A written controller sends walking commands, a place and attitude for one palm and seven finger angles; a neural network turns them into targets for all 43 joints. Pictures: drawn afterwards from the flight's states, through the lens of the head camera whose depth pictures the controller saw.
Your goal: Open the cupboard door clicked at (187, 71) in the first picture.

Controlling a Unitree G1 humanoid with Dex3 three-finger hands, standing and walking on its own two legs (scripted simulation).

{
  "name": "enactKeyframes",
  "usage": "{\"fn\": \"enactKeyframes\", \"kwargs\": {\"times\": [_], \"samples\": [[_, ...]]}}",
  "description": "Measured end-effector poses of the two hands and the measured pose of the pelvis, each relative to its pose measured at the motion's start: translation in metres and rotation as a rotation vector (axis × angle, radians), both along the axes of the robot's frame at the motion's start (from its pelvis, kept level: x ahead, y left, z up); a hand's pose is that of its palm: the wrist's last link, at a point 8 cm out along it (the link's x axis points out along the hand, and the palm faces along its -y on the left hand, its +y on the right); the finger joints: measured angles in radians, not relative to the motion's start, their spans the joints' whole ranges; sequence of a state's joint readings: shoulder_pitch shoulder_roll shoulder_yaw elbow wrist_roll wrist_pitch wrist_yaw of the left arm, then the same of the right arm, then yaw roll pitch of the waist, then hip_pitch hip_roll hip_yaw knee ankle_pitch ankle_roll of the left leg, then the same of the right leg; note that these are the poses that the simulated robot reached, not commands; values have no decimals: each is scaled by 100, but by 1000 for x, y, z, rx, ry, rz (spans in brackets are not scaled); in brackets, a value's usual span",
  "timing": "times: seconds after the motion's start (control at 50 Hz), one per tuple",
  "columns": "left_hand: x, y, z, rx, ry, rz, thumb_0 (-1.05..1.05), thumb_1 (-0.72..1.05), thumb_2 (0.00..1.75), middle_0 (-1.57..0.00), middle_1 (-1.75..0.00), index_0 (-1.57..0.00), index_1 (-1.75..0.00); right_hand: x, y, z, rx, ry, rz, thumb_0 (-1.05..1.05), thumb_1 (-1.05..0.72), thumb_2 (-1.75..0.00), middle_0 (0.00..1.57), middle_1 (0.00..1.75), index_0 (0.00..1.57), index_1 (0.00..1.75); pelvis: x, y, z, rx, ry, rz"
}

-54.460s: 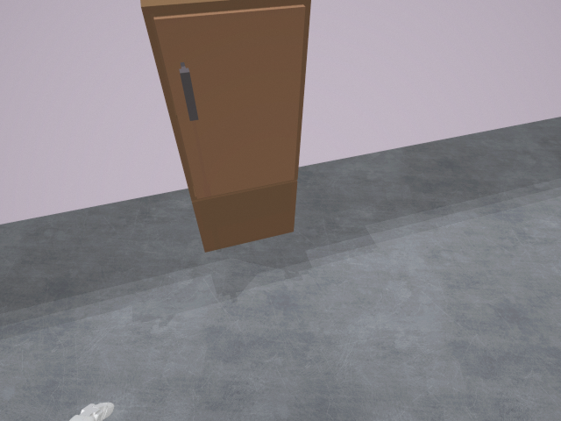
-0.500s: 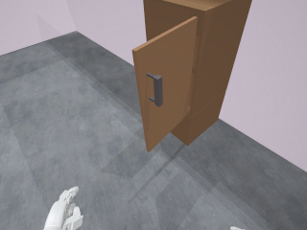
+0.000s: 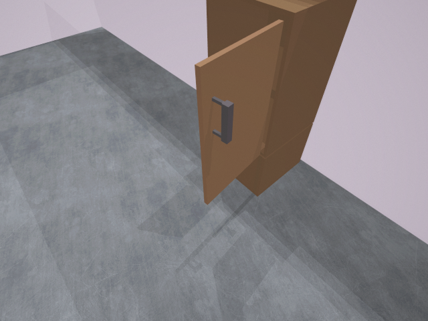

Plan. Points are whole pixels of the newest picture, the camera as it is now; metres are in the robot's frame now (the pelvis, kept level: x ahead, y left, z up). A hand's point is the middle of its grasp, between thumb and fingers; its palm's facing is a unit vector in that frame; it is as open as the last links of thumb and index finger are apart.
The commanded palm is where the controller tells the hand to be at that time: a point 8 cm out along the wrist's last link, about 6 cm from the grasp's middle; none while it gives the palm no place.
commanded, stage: let the arm hang, fingers relaxed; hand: left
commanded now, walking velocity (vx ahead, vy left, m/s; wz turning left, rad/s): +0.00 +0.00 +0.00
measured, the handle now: (221, 120) +0.63 +0.02 +0.01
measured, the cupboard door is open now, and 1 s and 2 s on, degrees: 97 97 97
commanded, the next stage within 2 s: look to check the result in 0.42 s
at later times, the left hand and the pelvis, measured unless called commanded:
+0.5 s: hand out of the picture -0.01 +0.17 -0.18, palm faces +0.05 -0.98 -0.17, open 7.4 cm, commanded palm none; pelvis +0.01 +0.01 +0.00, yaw -1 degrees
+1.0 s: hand out of the picture +0.02 +0.16 -0.17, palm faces +0.03 -0.98 -0.19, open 7.4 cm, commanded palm none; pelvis +0.02 +0.00 +0.00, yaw -1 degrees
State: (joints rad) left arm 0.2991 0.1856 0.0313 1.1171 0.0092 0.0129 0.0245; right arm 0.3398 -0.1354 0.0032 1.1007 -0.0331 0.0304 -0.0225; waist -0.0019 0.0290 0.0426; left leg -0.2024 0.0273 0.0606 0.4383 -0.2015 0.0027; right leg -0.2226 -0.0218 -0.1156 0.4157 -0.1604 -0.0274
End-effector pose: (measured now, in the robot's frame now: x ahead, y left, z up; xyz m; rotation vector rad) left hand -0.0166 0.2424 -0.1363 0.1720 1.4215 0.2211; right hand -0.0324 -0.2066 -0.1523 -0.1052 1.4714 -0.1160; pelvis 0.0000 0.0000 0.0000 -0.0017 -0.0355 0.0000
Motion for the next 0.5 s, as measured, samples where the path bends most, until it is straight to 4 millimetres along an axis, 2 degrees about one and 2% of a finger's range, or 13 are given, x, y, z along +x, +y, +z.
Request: {"fn": "enactKeyframes", "kwargs": {"times": [0.1,0.2,0.3,0.5], "samples": [[0,-8,-4,-28,5,-3,0,91,90,-20,-29,-20,-29,-7,16,-1,22,12,-16,0,-91,-90,20,30,20,29,0,5,0,4,1,-7],[6,-19,-9,-66,-2,-7,0,91,90,-20,-30,-20,-30,-8,22,0,22,15,-26,0,-91,-90,20,30,20,29,0,9,0,7,4,-11],[7,-25,-11,-83,2,-7,1,92,90,-20,-30,-20,-30,-5,22,1,12,11,-33,0,-91,-90,20,30,20,29,2,10,0,8,8,-12],[6,-24,-10,-79,14,1,0,91,90,-20,-30,-20,-30,10,16,1,-2,-12,-31,0,-91,-90,20,30,20,29,8,10,0,8,9,-14]]}}
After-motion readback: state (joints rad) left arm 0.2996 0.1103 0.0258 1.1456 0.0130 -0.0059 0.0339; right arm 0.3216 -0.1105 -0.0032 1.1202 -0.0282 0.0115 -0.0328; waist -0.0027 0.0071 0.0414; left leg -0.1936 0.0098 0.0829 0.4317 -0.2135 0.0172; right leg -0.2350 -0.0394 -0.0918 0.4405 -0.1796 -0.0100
